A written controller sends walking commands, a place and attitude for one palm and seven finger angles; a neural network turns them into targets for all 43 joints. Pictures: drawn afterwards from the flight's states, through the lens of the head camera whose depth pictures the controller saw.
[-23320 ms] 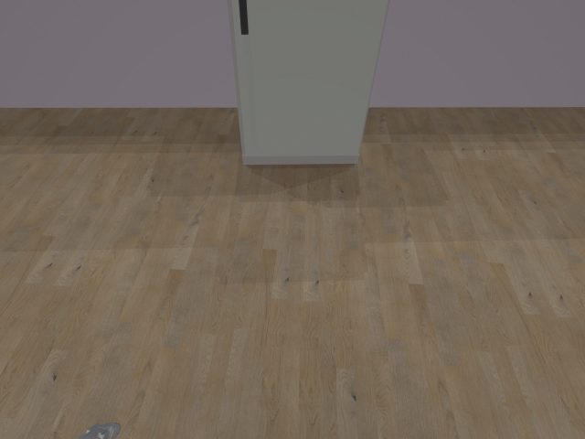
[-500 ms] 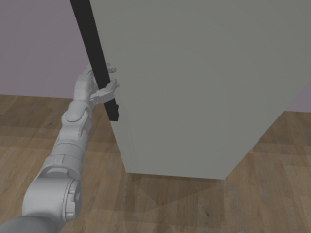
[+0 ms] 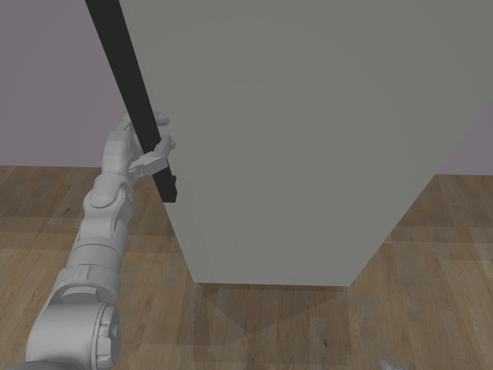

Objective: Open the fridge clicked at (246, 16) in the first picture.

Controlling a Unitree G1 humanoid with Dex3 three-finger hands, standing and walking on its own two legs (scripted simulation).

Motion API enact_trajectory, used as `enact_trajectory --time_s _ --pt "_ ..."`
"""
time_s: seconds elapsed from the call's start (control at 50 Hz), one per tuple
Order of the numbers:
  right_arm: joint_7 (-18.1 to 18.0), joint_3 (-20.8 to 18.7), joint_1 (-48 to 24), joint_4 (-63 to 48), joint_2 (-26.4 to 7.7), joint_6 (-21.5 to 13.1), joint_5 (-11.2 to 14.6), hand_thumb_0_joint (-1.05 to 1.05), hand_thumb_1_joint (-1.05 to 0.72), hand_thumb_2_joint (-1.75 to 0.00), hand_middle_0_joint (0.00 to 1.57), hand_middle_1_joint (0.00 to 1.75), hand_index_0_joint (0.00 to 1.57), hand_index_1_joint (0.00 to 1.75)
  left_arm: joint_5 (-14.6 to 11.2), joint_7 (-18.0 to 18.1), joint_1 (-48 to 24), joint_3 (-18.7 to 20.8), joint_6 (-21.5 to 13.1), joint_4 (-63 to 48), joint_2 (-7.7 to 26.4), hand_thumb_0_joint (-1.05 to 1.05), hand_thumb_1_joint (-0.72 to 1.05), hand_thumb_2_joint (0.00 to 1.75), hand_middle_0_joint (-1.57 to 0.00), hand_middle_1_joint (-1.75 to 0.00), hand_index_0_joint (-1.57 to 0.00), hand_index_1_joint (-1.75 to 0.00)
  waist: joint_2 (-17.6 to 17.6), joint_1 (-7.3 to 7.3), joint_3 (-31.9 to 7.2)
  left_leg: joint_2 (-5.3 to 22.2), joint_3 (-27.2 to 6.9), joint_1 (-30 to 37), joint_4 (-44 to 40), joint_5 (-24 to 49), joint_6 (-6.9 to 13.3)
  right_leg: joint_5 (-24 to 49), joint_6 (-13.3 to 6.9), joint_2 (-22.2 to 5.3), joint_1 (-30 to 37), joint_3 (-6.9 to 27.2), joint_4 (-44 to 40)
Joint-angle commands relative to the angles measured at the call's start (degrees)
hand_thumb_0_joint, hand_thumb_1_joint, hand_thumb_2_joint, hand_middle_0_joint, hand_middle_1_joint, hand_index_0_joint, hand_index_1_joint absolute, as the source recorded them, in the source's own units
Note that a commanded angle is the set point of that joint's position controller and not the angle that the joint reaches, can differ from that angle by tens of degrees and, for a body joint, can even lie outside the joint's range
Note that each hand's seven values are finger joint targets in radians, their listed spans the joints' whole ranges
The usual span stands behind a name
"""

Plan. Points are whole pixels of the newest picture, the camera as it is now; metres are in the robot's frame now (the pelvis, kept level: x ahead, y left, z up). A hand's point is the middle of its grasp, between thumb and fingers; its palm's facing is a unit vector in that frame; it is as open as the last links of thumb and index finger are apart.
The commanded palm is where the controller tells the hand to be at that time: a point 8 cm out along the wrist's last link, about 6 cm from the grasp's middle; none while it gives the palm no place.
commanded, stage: grip the handle and tug to test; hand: left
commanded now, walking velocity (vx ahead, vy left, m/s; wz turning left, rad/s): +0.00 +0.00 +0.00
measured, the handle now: (141, 95) +0.48 +0.16 +0.20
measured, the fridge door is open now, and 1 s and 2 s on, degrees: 0 15 50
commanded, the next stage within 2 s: pull the door a little, standing still in 0.10 s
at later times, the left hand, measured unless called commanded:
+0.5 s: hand (160, 158) +0.42 +0.14 +0.12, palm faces -0.04 -1.00 +0.01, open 6.0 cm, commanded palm +0.36 +0.20 +0.12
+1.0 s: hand (159, 233) +0.28 +0.12 +0.12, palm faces +0.01 -0.99 -0.14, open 6.5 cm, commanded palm +0.25 +0.18 +0.12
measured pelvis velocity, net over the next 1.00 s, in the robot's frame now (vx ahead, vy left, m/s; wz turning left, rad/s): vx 0.02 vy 0.01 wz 0.02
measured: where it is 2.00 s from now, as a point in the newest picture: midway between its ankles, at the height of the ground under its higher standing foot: outside the picture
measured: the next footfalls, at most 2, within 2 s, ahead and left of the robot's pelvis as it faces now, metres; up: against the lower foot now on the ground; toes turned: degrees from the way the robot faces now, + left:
left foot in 1.64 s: -0.10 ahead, -0.01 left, +0.01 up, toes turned +23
right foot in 1.92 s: -0.12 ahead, -0.44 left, +0.00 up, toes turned +30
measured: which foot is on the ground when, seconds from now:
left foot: down 0.00-1.00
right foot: down 0.00-1.00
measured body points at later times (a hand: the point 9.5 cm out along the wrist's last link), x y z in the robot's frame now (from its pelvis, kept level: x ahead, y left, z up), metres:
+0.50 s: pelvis +0.03 +0.01 +0.00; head +0.05 +0.00 +0.45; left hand +0.42 +0.20 +0.12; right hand +0.15 -0.24 -0.10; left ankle -0.05 +0.10 -0.73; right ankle +0.03 -0.11 -0.73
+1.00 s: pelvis +0.02 +0.01 +0.01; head +0.03 -0.01 +0.46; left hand +0.28 +0.17 +0.13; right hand +0.23 -0.21 -0.07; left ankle -0.05 +0.11 -0.73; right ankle +0.03 -0.11 -0.72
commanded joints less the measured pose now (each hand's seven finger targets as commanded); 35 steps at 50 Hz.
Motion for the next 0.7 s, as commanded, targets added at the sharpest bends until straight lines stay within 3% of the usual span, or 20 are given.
enact_trajectory --time_s 0.0,0.04,0.14,0.18,0.22,0.24,0.32,0.46,0.52,0.6,0.64,0.68 --pt "-0.38 -2.97 -1.2 -8.19 -7.15 -2.48 -0.04 0.0 -0.9 -0.9 0.2 0.3 0.2 0.3 -1.05 -1.77 -13.05 1.89 -3.82 -18.32 8.97 0.0 0.9 0.9 -0.45 -1.4 -0.45 -1.4 -1.06 3.66 -21.07 -1.01 -3.39 2.11 -3.27 27.36 -0.1 27.06 -0.95 0.61 21.2 1.59 0.14" --pt "-0.08 -3.08 -1.29 -8.47 -6.78 -2.55 -0.08 0.0 -0.9 -0.9 0.2 0.3 0.2 0.3 -1.14 -1.71 -10.73 0.01 -2.92 -20.95 6.24 0.0 0.9 0.9 -0.45 -1.4 -0.45 -1.4 -0.3 3.71 -21.2 -0.65 -3.44 3.95 -3.1 30.63 -0.26 28.25 -0.87 0.7 20.51 1.43 0.0" --pt "0.08 -3.49 -1.35 -8.74 -6.81 -2.15 -0.12 0.0 -0.9 -0.9 0.2 0.3 0.2 0.3 -0.84 -0.56 -6.98 0.99 -0.63 -25.39 7.01 0.0 0.9 0.9 -0.45 -1.4 -0.45 -1.4 -2.8 3.7 -21.05 -0.18 -3.25 5.17 -3.08 34.16 -0.23 31.42 -0.68 0.75 21.69 1.37 -0.27" --pt "0.01 -3.53 -1.55 -8.8 -6.79 -1.92 -0.11 0.0 -0.9 -0.9 0.2 0.3 0.2 0.3 -0.63 -0.16 -6.48 1.5 0.05 -26.73 7.72 0.0 0.9 0.9 -0.45 -1.4 -0.45 -1.4 -1.92 3.72 -20.29 -0.15 -3.25 5.41 -3.09 35.24 -0.28 32.24 -0.77 0.63 21.88 1.3 -0.32" --pt "-0.41 -3.2 -1.25 -7.84 -6.89 -1.32 -0.13 0.0 -0.9 -0.9 0.2 0.3 0.2 0.3 0.01 0.41 -13.46 -0.1 1.3 -24.44 7.15 0.0 0.9 0.9 -0.45 -1.4 -0.45 -1.4 -2.46 1.54 -17.53 -0.32 -3.5 5.23 -3.23 32.57 -0.21 30.61 -0.46 0.83 19.36 1.24 -0.99" --pt "-0.52 -3.3 -0.98 -7.57 -6.79 -1.18 -0.27 0.0 -0.9 -0.9 0.2 0.3 0.2 0.3 0.29 0.68 -15.04 -0.33 1.69 -24.43 6.93 0.0 0.9 0.9 -0.45 -1.4 -0.45 -1.4 -1.91 1.43 -17.86 -0.31 -3.7 5.48 -3.26 32.48 -0.28 29.93 -0.49 0.83 18.94 1.11 -0.92" --pt "-0.33 -3.41 -1.52 -8.26 -6.2 -1.16 -0.46 0.0 -0.9 -0.9 0.2 0.3 0.2 0.3 0.06 0.63 -8.33 -0.38 2.4 -27.26 5.48 0.0 0.9 0.9 -0.45 -1.4 -0.45 -1.4 -0.17 3.27 -21.71 -0.17 -3.65 8.03 -2.75 38.5 -0.67 32.77 -0.71 0.52 20.86 0.97 -0.38" --pt "0.54 -3.35 -3.76 -10.67 -5.8 -1.15 -0.51 0.0 -0.9 -0.9 0.2 0.3 0.2 0.3 -0.16 0.63 3.9 -0.59 2.64 -35.27 4.48 0.0 0.9 0.9 -0.45 -1.4 -0.45 -1.4 -0.71 5.58 -21.97 0.47 -3.83 8.83 -3.23 43.6 -1.16 35.2 -1.16 0.22 24.17 0.79 -0.13" --pt "0.96 -3.13 -5.16 -11.86 -5.24 -1.19 -0.34 0.0 -0.9 -0.9 0.2 0.3 0.2 0.3 -0.53 0.52 10.78 -0.93 3.16 -41.54 3.55 0.0 0.9 0.9 -0.45 -1.4 -0.45 -1.4 -1.75 6.11 -21.14 0.74 -3.73 9.21 -3.75 44.86 -1.24 36.63 -1.12 0.17 25.22 0.82 -0.34" --pt "1.21 -2.79 -7.91 -14.32 -4.69 -0.99 -0.25 0.0 -0.9 -0.9 0.2 0.3 0.2 0.3 -1.14 0.37 23.21 -0.88 4.36 -52.44 3.29 0.0 0.9 0.9 -0.45 -1.4 -0.45 -1.4 -0.43 7.2 -19.12 0.49 -3.28 8.74 -4.73 42.47 -1.22 36.25 -1.28 -0.08 26.93 0.81 -0.91" --pt "1.27 -2.68 -9.05 -15.24 -4.33 -0.92 -0.14 0.0 -0.9 -0.9 0.2 0.3 0.2 0.3 -1.51 0.28 31.43 -1.87 5.63 -57.78 1.86 0.0 0.9 0.9 -0.45 -1.4 -0.45 -1.4 -2.39 7.31 -17.25 0.56 -3.21 8.02 -5.23 40.35 -1.19 35.25 -1.14 -0.08 26.99 0.47 -1.27" --pt "1.14 -2.61 -10.2 -16.29 -4.04 -0.69 0.06 0.0 -0.9 -0.9 0.2 0.3 0.2 0.3 -1.64 0.5 37.01 -3.34 6.88 -64.24 0.93 0.0 0.9 0.9 -0.45 -1.4 -0.45 -1.4 -1.27 7.0 -14.9 0.59 -3.33 8.04 -5.35 39.88 -1.23 34.78 -1.11 -0.13 26.18 0.33 -1.63"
